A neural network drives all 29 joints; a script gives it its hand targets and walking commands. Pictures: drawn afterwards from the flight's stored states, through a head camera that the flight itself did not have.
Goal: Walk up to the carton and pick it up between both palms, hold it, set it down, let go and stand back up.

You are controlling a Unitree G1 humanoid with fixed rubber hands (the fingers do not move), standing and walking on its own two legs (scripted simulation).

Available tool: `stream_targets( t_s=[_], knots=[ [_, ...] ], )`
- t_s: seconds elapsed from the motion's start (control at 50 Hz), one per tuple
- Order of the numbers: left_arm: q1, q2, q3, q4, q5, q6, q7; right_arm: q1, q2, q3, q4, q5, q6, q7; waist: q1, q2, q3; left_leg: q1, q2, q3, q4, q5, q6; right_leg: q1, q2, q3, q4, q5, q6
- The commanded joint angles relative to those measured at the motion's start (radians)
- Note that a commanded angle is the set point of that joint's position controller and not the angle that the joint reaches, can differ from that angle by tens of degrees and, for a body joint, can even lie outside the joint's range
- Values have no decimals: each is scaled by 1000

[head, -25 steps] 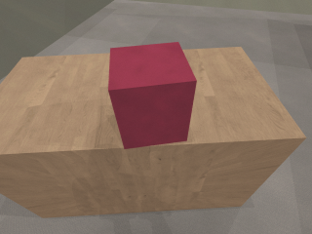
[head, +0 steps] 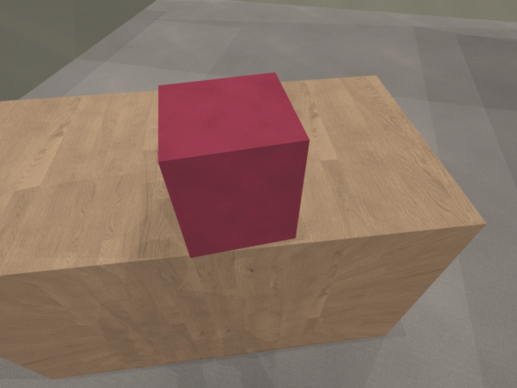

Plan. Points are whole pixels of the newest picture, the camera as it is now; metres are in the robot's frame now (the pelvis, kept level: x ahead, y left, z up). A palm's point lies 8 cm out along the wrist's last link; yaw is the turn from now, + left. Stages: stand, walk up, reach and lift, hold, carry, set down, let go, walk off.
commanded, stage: walk up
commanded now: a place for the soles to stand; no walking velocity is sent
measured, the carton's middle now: (231, 167) +0.48 +0.06 +0.07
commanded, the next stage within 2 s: reach and lift in 0.94 s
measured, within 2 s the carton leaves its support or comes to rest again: neither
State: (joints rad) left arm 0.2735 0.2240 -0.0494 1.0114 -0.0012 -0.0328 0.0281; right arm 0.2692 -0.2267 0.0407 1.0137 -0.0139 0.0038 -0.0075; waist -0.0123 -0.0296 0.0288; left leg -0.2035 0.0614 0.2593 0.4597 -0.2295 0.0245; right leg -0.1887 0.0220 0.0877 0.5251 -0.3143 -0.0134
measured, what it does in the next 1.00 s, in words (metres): stands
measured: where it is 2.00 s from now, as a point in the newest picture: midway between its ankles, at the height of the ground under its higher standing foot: outside the picture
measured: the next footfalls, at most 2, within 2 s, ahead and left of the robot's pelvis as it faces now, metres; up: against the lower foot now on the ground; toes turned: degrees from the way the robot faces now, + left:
none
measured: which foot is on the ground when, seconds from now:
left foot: down 0.00-1.00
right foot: down 0.00-1.00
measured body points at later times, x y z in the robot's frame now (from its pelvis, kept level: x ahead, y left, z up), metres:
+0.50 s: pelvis +0.02 +0.00 +0.00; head +0.03 -0.01 +0.45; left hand +0.06 +0.25 -0.14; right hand +0.01 -0.26 -0.16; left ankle +0.02 +0.10 -0.74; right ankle -0.02 -0.11 -0.74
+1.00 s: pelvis +0.02 +0.01 -0.01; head +0.04 +0.00 +0.44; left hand +0.08 +0.27 -0.15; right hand +0.03 -0.26 -0.16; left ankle +0.02 +0.10 -0.74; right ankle -0.02 -0.11 -0.74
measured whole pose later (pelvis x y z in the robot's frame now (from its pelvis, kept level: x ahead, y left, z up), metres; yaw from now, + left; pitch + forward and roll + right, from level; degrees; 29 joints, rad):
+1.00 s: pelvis +0.02 +0.01 -0.01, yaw -3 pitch +0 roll +2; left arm 0.28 0.26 -0.05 0.94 -0.02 0.03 0.05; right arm 0.23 -0.27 0.00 1.03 -0.05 0.04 0.01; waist -0.02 -0.02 0.04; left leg -0.25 0.07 0.31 0.60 -0.34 0.03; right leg -0.26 0.02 0.15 0.67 -0.41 0.00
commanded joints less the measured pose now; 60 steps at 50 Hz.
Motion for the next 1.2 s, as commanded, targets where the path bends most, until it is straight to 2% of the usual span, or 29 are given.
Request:
stream_targets(
  t_s=[0.0,0.06,0.08,0.1,0.18,0.2,0.24,0.3,0.38,0.4,0.44,0.46,0.52,0.56,0.6,0.74,0.82,0.88,0.92,0.94,0.96,0.98,1.0,1.04,1.08,1.1,1.12,1.14,1.18],
  knots=[
    [32,115,18,-22,-2,-9,5,41,-134,-23,-19,-1,-6,-3,-4,-18,7,140,124,-152,-80,98,37,-155,-95,112,-96,258,-50],
    [40,118,18,-16,-7,-4,8,32,-131,-22,-16,2,0,-4,-2,16,18,126,121,-153,-97,25,36,-173,-92,117,-97,221,-52],
    [52,120,15,-10,-7,-4,7,27,-131,-21,-14,-1,4,-5,4,8,35,138,119,-149,-89,26,34,-201,-94,129,-111,213,-53],
    [63,115,18,-22,5,-10,11,43,-170,-34,2,-10,11,-4,3,31,34,118,102,-136,-70,-41,34,-179,-106,146,-109,186,-73],
    [67,157,27,-34,0,-17,14,49,-137,-21,6,-8,18,-2,-1,-19,34,130,78,-153,-44,-72,17,-215,-134,223,-159,124,-93],
    [52,144,23,-40,1,-17,14,62,-135,-18,15,-6,16,-1,-7,-46,31,136,87,-153,-61,-60,13,-206,-127,207,-157,130,-86],
    [67,140,24,-51,5,-19,13,53,-162,-28,15,-12,13,-3,5,-38,33,162,97,-156,-60,-15,18,-216,-113,197,-131,200,-79],
    [73,119,18,-54,5,-19,11,65,-164,-28,28,-8,8,-4,3,-29,35,166,110,-152,-65,49,31,-196,-101,168,-89,271,-70],
    [76,132,21,-62,3,-16,17,63,-151,-26,27,-8,14,-3,2,-47,65,129,102,-136,-39,91,33,-196,-106,190,-71,334,-75],
    [86,137,23,-64,3,-18,17,57,-166,-26,24,-13,14,-3,9,-23,32,159,102,-130,-37,112,31,-183,-113,190,-63,346,-77],
    [96,145,23,-64,-3,-15,19,64,-166,-31,26,-13,16,-4,10,-30,3,168,110,-133,-32,120,38,-178,-101,175,-48,319,-73],
    [83,136,22,-72,5,-14,20,65,-178,-31,21,-12,17,-3,-1,-18,6,190,112,-136,-33,132,38,-195,-99,178,-45,323,-72],
    [94,126,18,-70,0,-10,24,63,-175,-32,17,-12,23,-3,3,28,9,179,119,-119,-21,164,51,-197,-90,155,-20,320,-62],
    [92,148,23,-79,1,-8,28,55,-160,-31,12,-9,29,-3,6,2,25,162,117,-125,-17,157,52,-207,-95,170,-12,312,-69],
    [93,142,23,-77,7,-3,29,45,-174,-35,5,-9,33,-4,7,12,32,153,119,-116,-17,97,50,-207,-90,171,-11,299,-76],
    [99,158,27,-92,6,-3,31,50,-181,-37,-8,-15,36,-1,10,-29,-14,187,128,-117,8,144,64,-219,-79,176,20,313,-73],
    [99,152,31,-108,3,-1,30,30,-180,-39,-14,-13,42,2,6,22,13,140,115,-114,6,61,54,-217,-84,198,6,263,-74],
    [99,152,30,-105,4,-1,32,36,-181,-39,-18,-10,40,-2,8,-25,20,172,142,-128,-5,124,73,-241,-69,170,50,307,-71],
    [99,153,32,-110,13,-1,34,35,-188,-40,-24,-15,41,3,5,-33,4,138,133,-104,25,126,66,-194,-78,196,35,324,-73],
    [-675,177,14,-211,-91,222,-4,-685,-131,-171,-111,-98,-51,66,4,-52,95,-228,53,-200,207,138,-7,-456,-40,-96,161,32,-29],
    [-535,187,18,-220,-68,345,-7,-530,-207,-217,-42,-118,-62,103,-6,-42,156,-177,42,-186,236,88,-44,-475,-31,-140,180,-41,-32],
    [-550,190,44,-300,-36,420,-24,-509,-226,-242,-46,-112,-59,124,-6,-40,94,-93,39,-182,253,98,-68,-488,-26,-166,172,-25,-41],
    [-497,165,48,-359,-16,489,-43,-442,-235,-223,-88,-91,-31,135,-13,-36,-66,52,40,-192,292,148,-85,-482,-31,-160,165,86,-47],
    [-454,174,83,-505,44,582,-78,-364,-231,-205,-137,-13,12,117,-19,9,-346,250,28,-199,392,353,-117,-429,-33,-129,187,453,-23],
    [-337,175,109,-582,99,663,-106,-261,-234,-179,-158,75,39,84,-40,29,-494,375,18,-223,460,478,-128,-431,-21,-165,253,654,-1],
    [-292,187,128,-626,138,687,-116,-220,-236,-166,-163,114,47,70,-44,76,-512,405,18,-235,469,537,-129,-440,-17,-177,271,685,-4],
    [-232,168,143,-651,166,713,-125,-189,-228,-148,-149,149,59,61,-53,91,-507,437,25,-244,453,567,-125,-434,-13,-178,263,684,-4],
    [-173,148,146,-650,186,734,-134,-162,-220,-126,-129,167,82,50,-61,84,-458,435,15,-244,412,531,-116,-399,-14,-181,221,681,-3],
    [-114,129,138,-699,191,747,-148,-152,-203,-84,-195,204,126,33,-61,39,-341,391,1,-232,321,380,-97,-315,-11,-169,142,591,-6]
  ],
)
